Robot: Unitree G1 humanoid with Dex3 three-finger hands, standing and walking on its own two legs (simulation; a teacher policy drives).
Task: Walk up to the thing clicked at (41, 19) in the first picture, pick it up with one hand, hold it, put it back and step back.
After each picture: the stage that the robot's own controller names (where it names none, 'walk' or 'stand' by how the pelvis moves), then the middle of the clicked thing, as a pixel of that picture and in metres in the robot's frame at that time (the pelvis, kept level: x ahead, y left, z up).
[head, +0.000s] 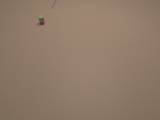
stand; (41, 20) +1.84 +0.52 -0.72
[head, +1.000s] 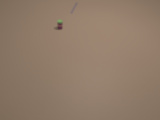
walk; (59, 24) +1.73 +0.23 -0.69
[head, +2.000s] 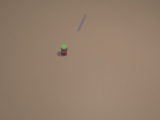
walk; (64, 50) +1.14 +0.13 -0.71
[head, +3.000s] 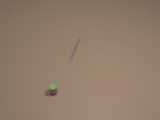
walk; (53, 89) +0.72 +0.19 -0.71
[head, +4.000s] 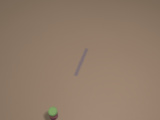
stand; (53, 113) +0.45 +0.18 -0.71
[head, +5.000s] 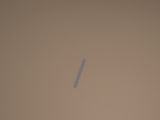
stand; out of the picture +0.40 +0.22 -0.72
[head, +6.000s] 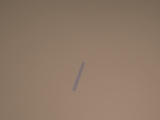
stand; out of the picture +0.39 +0.22 -0.73
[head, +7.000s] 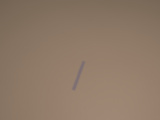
stand; out of the picture +0.38 +0.23 -0.73
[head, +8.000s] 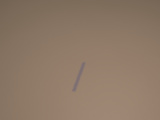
stand; out of the picture +0.38 +0.23 -0.73
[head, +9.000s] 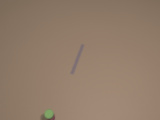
go down; (49, 115) +0.40 +0.21 -0.71
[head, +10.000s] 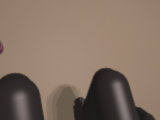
go down; out of the picture +0.45 +0.29 -0.28
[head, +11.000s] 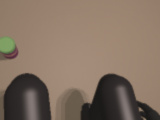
close in; (8, 48) +0.45 +0.29 -0.29
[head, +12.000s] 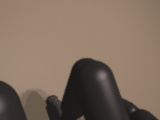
close in; out of the picture +0.42 +0.33 -0.22
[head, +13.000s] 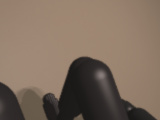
close; out of the picture +0.41 +0.33 -0.22
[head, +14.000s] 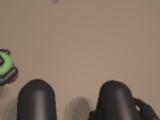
lift; (3, 69) +0.34 +0.27 -0.07
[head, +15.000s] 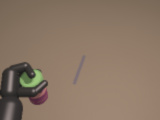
hold; (35, 87) +0.32 +0.16 +0.03
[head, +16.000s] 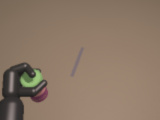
hold; (35, 86) +0.34 +0.17 -0.01
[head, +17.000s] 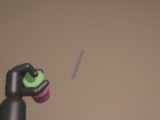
hold; (37, 87) +0.34 +0.16 -0.01
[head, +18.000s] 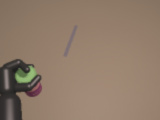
crouch; (29, 82) +0.36 +0.18 -0.07
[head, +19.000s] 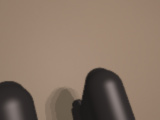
lower; out of the picture +0.47 +0.30 -0.13
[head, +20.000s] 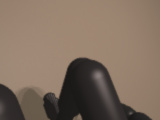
lower; out of the picture +0.40 +0.34 -0.23
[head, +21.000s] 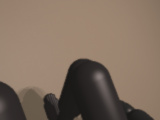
lower; out of the picture +0.39 +0.35 -0.23
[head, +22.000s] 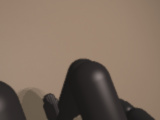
lower; out of the picture +0.39 +0.35 -0.23
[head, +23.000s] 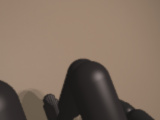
lower; out of the picture +0.39 +0.35 -0.22
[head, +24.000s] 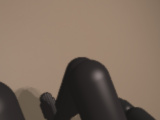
open; out of the picture +0.39 +0.35 -0.22
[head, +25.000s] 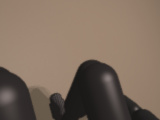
stand; out of the picture +0.38 +0.33 -0.23
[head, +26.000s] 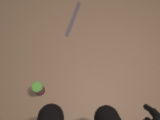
walk; (38, 88) +0.41 +0.24 -0.52
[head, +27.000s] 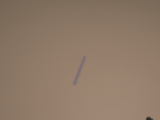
stand; out of the picture +0.38 +0.22 -0.67
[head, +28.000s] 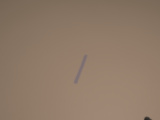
stand; out of the picture +0.38 +0.21 -0.67
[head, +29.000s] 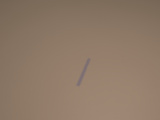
stand; out of the picture +0.38 +0.20 -0.70
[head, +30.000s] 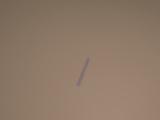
stand; out of the picture +0.38 +0.21 -0.72
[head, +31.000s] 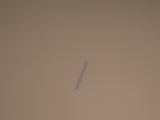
stand; out of the picture +0.37 +0.22 -0.73
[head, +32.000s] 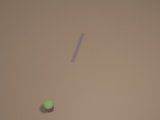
walk; (49, 106) +0.42 +0.18 -0.71
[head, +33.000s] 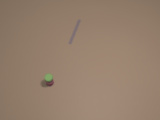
walk; (49, 80) +0.63 +0.23 -0.70
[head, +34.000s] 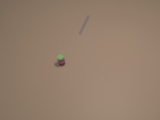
stand; (61, 60) +0.97 +0.28 -0.70
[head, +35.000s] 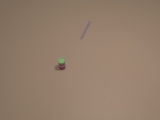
stand; (61, 64) +0.97 +0.19 -0.71
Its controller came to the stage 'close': yes
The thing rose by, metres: 0.70
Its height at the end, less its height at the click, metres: +0.00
